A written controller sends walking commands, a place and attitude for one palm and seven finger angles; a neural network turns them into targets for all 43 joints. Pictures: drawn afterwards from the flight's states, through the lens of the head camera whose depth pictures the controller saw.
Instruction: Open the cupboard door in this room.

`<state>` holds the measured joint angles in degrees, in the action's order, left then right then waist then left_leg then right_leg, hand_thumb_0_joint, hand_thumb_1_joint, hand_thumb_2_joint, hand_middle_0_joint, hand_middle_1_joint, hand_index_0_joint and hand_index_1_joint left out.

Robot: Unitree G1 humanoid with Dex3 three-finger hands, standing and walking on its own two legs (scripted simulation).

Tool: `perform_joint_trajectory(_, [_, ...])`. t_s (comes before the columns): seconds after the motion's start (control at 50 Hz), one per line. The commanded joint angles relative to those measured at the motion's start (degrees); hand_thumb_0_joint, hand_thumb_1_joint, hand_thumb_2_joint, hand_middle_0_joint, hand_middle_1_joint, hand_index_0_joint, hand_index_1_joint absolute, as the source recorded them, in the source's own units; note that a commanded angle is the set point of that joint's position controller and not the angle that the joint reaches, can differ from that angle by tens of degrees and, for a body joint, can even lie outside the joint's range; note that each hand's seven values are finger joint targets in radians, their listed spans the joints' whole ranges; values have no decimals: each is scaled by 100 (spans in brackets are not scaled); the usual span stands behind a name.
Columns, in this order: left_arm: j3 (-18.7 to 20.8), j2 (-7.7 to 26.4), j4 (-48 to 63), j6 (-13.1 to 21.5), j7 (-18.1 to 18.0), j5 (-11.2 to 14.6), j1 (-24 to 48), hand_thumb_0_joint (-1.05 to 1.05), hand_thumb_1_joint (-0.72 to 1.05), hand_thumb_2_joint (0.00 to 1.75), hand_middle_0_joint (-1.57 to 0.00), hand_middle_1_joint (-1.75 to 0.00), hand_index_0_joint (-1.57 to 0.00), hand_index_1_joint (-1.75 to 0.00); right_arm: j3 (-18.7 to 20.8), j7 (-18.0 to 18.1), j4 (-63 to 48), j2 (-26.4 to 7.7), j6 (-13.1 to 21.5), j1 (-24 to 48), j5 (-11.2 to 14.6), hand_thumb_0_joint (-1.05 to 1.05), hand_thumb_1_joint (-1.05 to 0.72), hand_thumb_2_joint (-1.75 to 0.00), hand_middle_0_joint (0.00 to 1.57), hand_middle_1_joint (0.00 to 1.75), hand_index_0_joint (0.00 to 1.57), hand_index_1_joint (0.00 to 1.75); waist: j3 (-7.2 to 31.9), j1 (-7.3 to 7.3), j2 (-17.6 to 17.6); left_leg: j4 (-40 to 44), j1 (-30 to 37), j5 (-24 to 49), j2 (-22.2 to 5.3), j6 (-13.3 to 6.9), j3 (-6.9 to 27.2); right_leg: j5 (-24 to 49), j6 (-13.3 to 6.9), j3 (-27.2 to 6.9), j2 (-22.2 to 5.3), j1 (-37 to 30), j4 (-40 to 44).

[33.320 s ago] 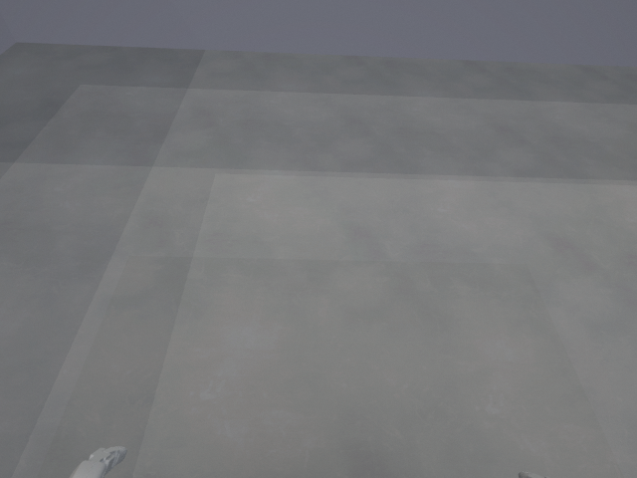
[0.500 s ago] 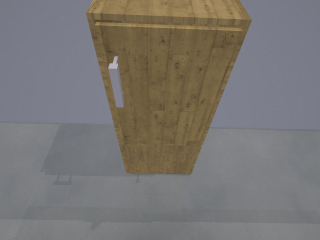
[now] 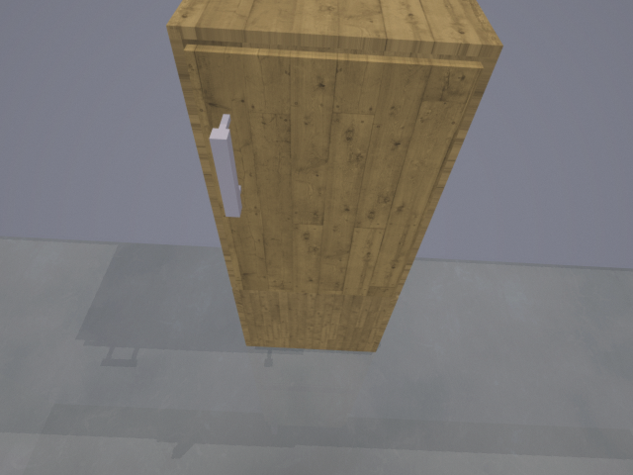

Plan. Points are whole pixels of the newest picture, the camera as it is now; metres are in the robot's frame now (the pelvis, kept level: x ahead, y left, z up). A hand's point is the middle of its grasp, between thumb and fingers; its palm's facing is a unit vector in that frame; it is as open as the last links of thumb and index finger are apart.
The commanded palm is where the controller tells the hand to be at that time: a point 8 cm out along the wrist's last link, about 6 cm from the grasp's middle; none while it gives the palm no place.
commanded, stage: come to a stop and stand still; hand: left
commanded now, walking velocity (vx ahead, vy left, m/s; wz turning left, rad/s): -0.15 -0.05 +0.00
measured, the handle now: (230, 167) +0.53 +0.19 +0.06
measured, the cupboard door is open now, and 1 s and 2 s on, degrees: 0 0 0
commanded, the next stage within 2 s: look again from close up in 0.26 s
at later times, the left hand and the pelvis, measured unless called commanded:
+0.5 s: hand out of the picture +0.04 +0.19 -0.16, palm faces -0.02 -0.97 -0.26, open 7.4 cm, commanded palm none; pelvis -0.01 +0.00 +0.00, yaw -1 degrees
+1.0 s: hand out of the picture +0.07 +0.18 -0.13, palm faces +0.14 -0.96 -0.23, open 7.3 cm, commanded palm +0.11 +0.22 -0.05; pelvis +0.00 -0.01 +0.00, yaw -2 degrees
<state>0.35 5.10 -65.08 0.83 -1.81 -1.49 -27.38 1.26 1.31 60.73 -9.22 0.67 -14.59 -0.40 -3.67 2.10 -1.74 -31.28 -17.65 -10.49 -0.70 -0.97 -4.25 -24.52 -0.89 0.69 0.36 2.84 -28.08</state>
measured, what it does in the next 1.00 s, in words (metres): stands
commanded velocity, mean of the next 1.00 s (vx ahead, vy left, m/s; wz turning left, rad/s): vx -0.02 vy -0.01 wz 0.00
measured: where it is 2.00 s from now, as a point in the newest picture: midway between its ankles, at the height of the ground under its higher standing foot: outside the picture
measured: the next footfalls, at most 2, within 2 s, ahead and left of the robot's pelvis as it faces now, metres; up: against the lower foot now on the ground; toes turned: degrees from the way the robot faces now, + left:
none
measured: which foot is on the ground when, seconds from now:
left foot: down 0.00-1.00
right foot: down 0.00-1.00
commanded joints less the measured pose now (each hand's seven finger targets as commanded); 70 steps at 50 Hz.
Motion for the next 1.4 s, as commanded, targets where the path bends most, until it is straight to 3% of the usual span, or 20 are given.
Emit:
perform_joint_trajectory(0.0, [58, 382, 277, -17, -132, 63, -339, 0, 90, 90, -20, -30, -20, -30, 104, 161, -29, -725, 124, -825, 15, 0, -90, -90, 20, 30, 20, 30, 636, -169, 824, 679, 1542, 4258, -1599, -947, 1155, -608, -6, -79, -315, 1213, -1174])
perform_joint_trajectory(0.06, [54, 424, 163, -170, -123, 63, -188, 0, 90, 90, -20, -30, -20, -30, 6, 230, -74, -471, 91, -149, 17, 0, -90, -90, 20, 30, 20, 30, 166, -12, 1162, 1113, 845, 3851, -1466, -990, 1292, -485, 72, -110, -498, 1120, -1034])
perform_joint_trajectory(0.18, [34, 617, 278, -51, -92, 32, 296, 0, 90, 90, -20, -30, -20, -30, 95, 152, -84, -346, 2, 167, 34, 0, -90, -90, 20, 30, 20, 30, 291, -146, -330, 632, 946, 1682, -657, -224, 684, 2554, 8, -378, -729, 921, 463])
perform_joint_trajectory(0.28, [36, 719, 411, -10, -92, 51, 544, 0, 90, 90, -20, -30, -20, -30, 44, 88, 69, -267, 2, 128, 2, 0, -90, -90, 20, 30, 20, 30, 248, -164, 38, 888, 933, 1087, -591, -106, 590, 2154, -15, -411, -725, 842, 783])
perform_joint_trajectory(0.3, [61, 957, 577, 73, -305, -75, 428, 0, 90, 90, -20, -30, -20, -30, 144, 52, -447, -806, 50, 259, 9, 0, -90, -90, 20, 30, 20, 30, 72, -225, 330, -370, 1047, 2500, -728, -14, 390, 3849, 109, -676, -735, 1414, 578])
perform_joint_trajectory(0.36, [75, 1171, 1045, 99, -181, 22, 980, 0, 90, 90, -20, -30, -20, -30, 62, -63, -577, -521, -56, 41, -69, 0, -90, -90, 20, 30, 20, 30, 150, -360, 746, 219, 248, -44, -530, -78, 465, 1034, -325, -530, -669, 1185, 579])
perform_joint_trajectory(0.5, [41, 1132, 1150, 55, -102, 63, 1040, 0, 90, 90, -20, -30, -20, -30, -5, -62, -728, -644, -4, -182, -84, 0, -90, -90, 20, 30, 20, 30, -4, -310, -35, 456, 220, -148, -492, -185, 569, 589, -288, -403, -474, 1324, 448])
perform_joint_trajectory(0.6, [25, 1178, 1065, 14, -69, 80, 984, 0, 90, 90, -20, -30, -20, -30, -63, -59, -549, -682, 26, -295, -85, 0, -90, -90, 20, 30, 20, 30, -273, -240, 153, 808, 88, -446, -506, -200, 668, 203, -262, -389, -430, 1357, 530])
perform_joint_trajectory(0.88, [-3, 1083, 589, 53, -69, 81, 677, 0, 90, 90, -20, -30, -20, -30, -93, 27, -41, -606, 136, -411, -22, 0, -90, -90, 20, 30, 20, 30, 178, -189, 188, 683, 716, 791, -588, -207, 525, 1501, -176, -394, -542, 998, 522])
perform_joint_trajectory(0.9, [-2, 1025, 487, 144, -262, 7, 212, 0, 90, 90, -20, -30, -20, -30, -69, -3, -455, -677, 108, 160, 27, 0, -90, -90, 20, 30, 20, 30, -250, 3, -326, -612, 121, 719, -574, -42, 412, 3832, 100, -940, -917, 1173, 942])
perform_joint_trajectory(0.92, [992, 2699, 9418, 1380, -302, 1079, 4430, 0, 88, 89, -20, -32, -20, -32, 197, 234, -2257, -1683, 990, -24, 245, 0, -90, -90, 20, 30, 20, 30, 2717, -806, 917, 222, 1775, 1424, 67, -185, 343, 3522, -136, -241, -398, 1091, 186])
perform_joint_trajectory(0.94, [829, 2221, 8215, 1169, -511, 682, 1796, 0, 85, 88, -20, -33, -20, -33, -81, 417, -1908, -1079, 1571, 240, 200, 0, -90, -90, 20, 30, 20, 30, 2934, -167, 2267, 513, 2824, 2224, -194, -199, 342, 2500, -211, -12, -78, 1167, -393])
perform_joint_trajectory(0.96, [649, 1826, 7953, 888, -826, 762, 1565, 0, 83, 87, -21, -34, -21, -34, 11, 477, -1587, -1025, 1735, 385, 238, 0, -90, -90, 20, 30, 20, 30, 2414, -282, 1893, 508, 2165, 1853, -260, 22, 411, 1406, -139, 325, -36, 1529, -454])
perform_joint_trajectory(0.98, [-277, 93, 5879, 224, -711, 841, -415, 0, 81, 86, -21, -36, -21, -36, 26, 369, -1465, -811, 1729, 172, 327, 0, -90, -90, 20, 30, 20, 30, 1329, -437, 1254, 544, 1594, 1544, -288, -121, 496, 1208, -67, 430, -68, 1943, -498])
perform_joint_trajectory(1.0, [-53, 382, 7275, 408, -601, 1131, 776, 0, 78, 85, -21, -37, -21, -37, 102, 336, -1967, -1000, 1700, 270, 361, 0, -90, -90, 20, 30, 20, 30, 786, -393, 888, 458, 989, 1105, -237, -73, 659, 1317, -26, 509, -104, 1927, -310])
perform_joint_trajectory(1.04, [361, 767, 6862, 944, -358, 997, 616, 0, 74, 83, -21, -40, -21, -40, 244, 370, -2200, -1163, 1715, 350, 193, 0, -90, -90, 20, 30, 20, 30, 462, -581, -252, -102, 359, 521, -68, -115, 566, 1214, 27, 531, -14, 2557, -150])
perform_joint_trajectory(1.12, [733, 349, 5370, 2282, 750, 1297, -1077, 0, 64, 79, -22, -47, -22, -47, 409, 123, -2692, -1113, 1541, 703, 22, 0, -90, -90, 20, 30, 20, 30, 756, 32, -1814, -1205, -1273, 409, 65, 47, 479, 1898, 107, 513, 25, 3221, -1388])
perform_joint_trajectory(1.18, [1123, 749, 5452, 3150, 1962, 1683, -1091, 0, 57, 76, -22, -51, -22, -51, 473, -80, -3155, -1196, 1478, 911, 89, 0, -90, -90, 20, 30, 20, 30, 1427, 249, -686, -1860, -1708, 447, 202, 156, 313, 2807, 56, 134, -149, 3062, -2099])
perform_joint_trajectory(1.24, [1670, 1414, 6462, 2973, 2166, 1804, -379, 0, 50, 73, -23, -55, -23, -55, 451, 11, -3772, -1190, 1324, 1031, 150, 0, -90, -90, 20, 30, 20, 30, 2147, 275, 282, -2138, -1725, 217, 270, 43, 83, 2302, 72, -192, -189, 2972, -2110])
perform_joint_trajectory(1.38, [1407, 1612, 8730, 3607, 1497, 1761, 2032, 0, 34, 66, -24, -66, -24, -66, 288, 299, -3658, -998, 1307, 437, 58, 0, -90, -90, 20, 30, 20, 30, 2112, -495, 917, -2716, -1693, -420, -69, -144, 506, 578, 28, -441, 15, 4171, -1990])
